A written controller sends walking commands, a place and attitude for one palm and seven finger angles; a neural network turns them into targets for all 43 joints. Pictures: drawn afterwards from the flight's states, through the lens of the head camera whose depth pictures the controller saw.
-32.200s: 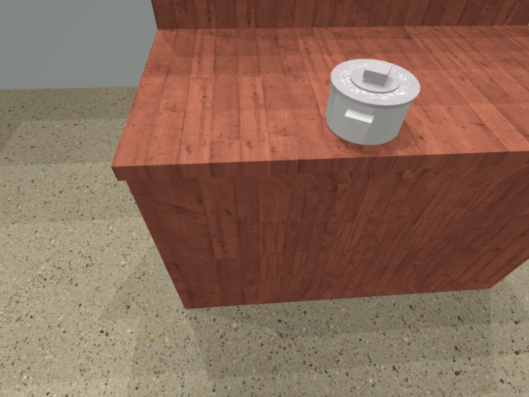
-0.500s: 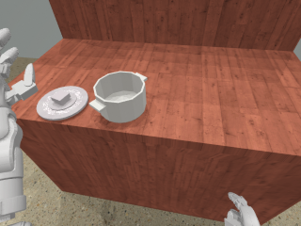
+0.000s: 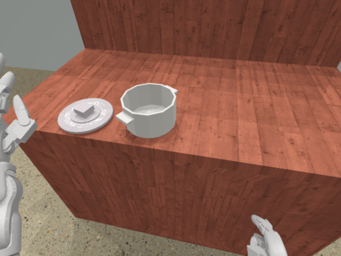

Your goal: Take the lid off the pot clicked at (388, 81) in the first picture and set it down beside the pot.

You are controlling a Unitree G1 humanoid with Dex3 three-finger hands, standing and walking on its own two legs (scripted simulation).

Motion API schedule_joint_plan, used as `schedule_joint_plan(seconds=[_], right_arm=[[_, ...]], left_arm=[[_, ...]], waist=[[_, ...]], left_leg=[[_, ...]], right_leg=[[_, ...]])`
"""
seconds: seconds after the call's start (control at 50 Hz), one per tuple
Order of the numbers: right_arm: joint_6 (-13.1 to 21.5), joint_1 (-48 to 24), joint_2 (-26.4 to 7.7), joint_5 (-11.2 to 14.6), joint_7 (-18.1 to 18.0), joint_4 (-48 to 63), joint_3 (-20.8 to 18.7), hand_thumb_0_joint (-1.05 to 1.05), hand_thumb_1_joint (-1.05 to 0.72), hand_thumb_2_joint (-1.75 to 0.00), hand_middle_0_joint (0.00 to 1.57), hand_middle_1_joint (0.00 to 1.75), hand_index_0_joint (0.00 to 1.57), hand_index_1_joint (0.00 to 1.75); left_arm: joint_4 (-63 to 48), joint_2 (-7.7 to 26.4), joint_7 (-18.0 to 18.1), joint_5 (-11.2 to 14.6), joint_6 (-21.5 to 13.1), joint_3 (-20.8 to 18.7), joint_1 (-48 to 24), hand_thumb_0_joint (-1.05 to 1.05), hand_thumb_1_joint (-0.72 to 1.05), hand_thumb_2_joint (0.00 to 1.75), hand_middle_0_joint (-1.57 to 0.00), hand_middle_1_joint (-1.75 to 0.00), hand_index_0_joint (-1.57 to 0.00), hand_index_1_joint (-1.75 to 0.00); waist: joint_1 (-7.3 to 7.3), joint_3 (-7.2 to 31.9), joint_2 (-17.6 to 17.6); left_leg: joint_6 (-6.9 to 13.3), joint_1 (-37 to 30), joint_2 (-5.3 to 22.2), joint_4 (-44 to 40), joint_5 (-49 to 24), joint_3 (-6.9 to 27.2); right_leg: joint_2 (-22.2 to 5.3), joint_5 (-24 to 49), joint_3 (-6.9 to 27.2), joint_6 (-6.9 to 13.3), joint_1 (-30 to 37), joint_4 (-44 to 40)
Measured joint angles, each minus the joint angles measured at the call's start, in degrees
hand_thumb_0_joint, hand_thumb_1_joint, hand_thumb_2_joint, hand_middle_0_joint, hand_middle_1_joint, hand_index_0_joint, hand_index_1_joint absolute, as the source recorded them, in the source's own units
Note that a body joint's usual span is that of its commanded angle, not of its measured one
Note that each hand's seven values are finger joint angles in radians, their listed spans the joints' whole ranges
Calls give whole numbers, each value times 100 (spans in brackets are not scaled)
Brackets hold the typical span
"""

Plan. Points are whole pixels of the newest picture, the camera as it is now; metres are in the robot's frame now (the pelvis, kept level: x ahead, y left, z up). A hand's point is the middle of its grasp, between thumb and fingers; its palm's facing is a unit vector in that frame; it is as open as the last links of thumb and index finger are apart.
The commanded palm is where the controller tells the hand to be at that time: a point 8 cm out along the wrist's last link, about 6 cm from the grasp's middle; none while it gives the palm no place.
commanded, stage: draw the hand back to the body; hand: left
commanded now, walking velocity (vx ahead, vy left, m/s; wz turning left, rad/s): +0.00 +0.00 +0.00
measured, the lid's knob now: (84, 109) +0.51 +0.36 +0.06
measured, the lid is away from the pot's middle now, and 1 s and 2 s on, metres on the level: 0.22 0.22 0.22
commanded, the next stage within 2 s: step back with the hand held close in 0.46 s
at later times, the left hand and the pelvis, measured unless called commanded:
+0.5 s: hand (8, 155) +0.18 +0.26 +0.25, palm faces +0.51 -0.81 -0.29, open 7.4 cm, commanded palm +0.12 +0.30 +0.24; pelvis +0.00 +0.02 +0.00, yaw +1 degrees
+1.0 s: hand (19, 175) +0.16 +0.26 +0.21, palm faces +0.32 -0.80 -0.51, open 7.4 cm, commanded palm +0.10 +0.32 +0.24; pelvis -0.04 +0.04 -0.01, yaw -1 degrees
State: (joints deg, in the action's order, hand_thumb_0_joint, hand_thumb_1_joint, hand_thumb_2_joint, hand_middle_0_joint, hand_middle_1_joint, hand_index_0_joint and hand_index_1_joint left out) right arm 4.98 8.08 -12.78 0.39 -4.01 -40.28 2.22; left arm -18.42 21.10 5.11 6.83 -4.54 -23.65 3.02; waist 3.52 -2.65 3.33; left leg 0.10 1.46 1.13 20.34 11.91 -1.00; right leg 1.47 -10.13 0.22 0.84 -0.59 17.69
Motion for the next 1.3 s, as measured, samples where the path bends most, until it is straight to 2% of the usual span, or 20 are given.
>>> schedule_joint_plan(seconds=[0.34,0.58,0.68,0.74,0.82,0.92,1.02,1.08,1.2,1.26,1.3], right_arm=[[154,63,88,-87,91,69,-16,2,-91,-90,20,30,20,30],[239,13,154,-106,79,79,34,2,-91,-90,20,30,20,30],[-15,16,89,-59,121,361,63,2,-90,-90,20,30,20,30],[-199,0,10,-18,157,504,-31,2,-90,-90,20,30,20,30],[-442,12,-90,38,149,696,-183,2,-91,-90,20,30,20,30],[-623,165,-87,92,132,911,-299,2,-91,-90,20,30,20,30],[-566,400,-43,98,108,1010,-310,2,-91,-90,20,30,20,30],[-461,486,-10,94,85,1002,-293,2,-91,-90,20,30,20,30],[-285,564,56,97,52,851,-242,2,-91,-90,20,30,20,30],[-259,587,72,75,65,748,-222,2,-91,-90,20,30,20,30],[-244,581,54,62,67,718,-206,2,-91,-90,20,30,20,30]], left_arm=[[-1507,-29,-57,-80,-98,65,1547,2,88,90,-20,-30,-21,-30],[-1678,-75,6,-137,-81,100,1578,2,89,90,-20,-30,-21,-30],[-1850,273,90,-265,-483,-346,1505,2,88,90,-21,-30,-21,-30],[-1926,302,94,-296,-606,-398,1602,1,88,90,-20,-30,-21,-30],[-1959,312,16,-309,-546,-254,1988,1,89,90,-20,-30,-21,-30],[-2297,575,-37,-296,-456,-278,2650,1,88,90,-21,-30,-21,-30],[-2743,828,48,-278,-569,-503,2956,2,88,90,-21,-30,-22,-30],[-2792,826,134,-289,-711,-651,2843,2,88,90,-21,-30,-22,-30],[-2330,470,319,-352,-895,-706,2192,1,88,90,-21,-30,-22,-30],[-2118,306,401,-388,-894,-598,1971,1,88,90,-21,-30,-22,-30],[-2088,237,431,-407,-889,-488,1910,1,88,90,-21,-30,-21,-30]], waist=[[90,40,-63],[133,-25,-82],[-16,101,-94],[-126,120,-118],[-308,95,-177],[-476,54,-393],[-453,59,-536],[-397,74,-487],[-335,195,-195],[-354,259,-154],[-396,233,-173]], left_leg=[[111,14,-97,164,78,-16],[130,71,-126,214,84,15],[144,552,-70,485,166,43],[171,792,-73,555,158,-6],[232,1020,-123,600,117,-107],[283,1296,-166,773,100,-178],[311,1557,-198,1038,97,-166],[321,1687,-208,1234,107,-141],[296,1981,-149,1663,348,-52],[242,2149,-146,1809,720,-13],[249,2235,-153,1828,698,-10]], right_leg=[[-98,-12,13,-116,54,32],[-127,-28,-19,-131,12,77],[-72,-2,-45,-144,-364,132],[-78,44,3,-178,-608,172],[-133,63,100,-250,-906,311],[-179,34,167,-302,-1250,598],[-210,-11,151,-300,-1532,939],[-219,-52,123,-262,-1661,1162],[-169,4,26,-254,-1809,1311],[-163,137,-6,-227,-1869,1188],[-181,225,-29,-232,-1931,1158]])
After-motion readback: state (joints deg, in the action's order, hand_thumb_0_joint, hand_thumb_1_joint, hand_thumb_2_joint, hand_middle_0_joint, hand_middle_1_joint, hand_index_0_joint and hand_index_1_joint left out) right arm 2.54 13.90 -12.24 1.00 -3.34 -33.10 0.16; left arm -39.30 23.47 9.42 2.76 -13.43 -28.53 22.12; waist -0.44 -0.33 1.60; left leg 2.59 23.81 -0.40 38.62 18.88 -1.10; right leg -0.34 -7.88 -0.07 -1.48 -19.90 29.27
